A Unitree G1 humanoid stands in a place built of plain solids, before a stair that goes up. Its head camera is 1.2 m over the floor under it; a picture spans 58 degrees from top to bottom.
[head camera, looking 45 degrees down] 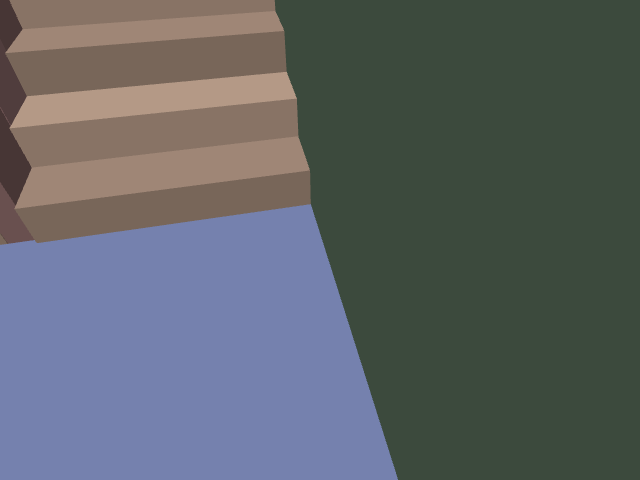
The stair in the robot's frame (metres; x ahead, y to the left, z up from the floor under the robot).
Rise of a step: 0.18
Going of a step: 0.26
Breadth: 1.09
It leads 12 degrees to the left of straight ahead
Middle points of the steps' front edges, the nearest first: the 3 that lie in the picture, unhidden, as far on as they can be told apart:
1.30 0.57 0.18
1.55 0.63 0.35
1.80 0.68 0.53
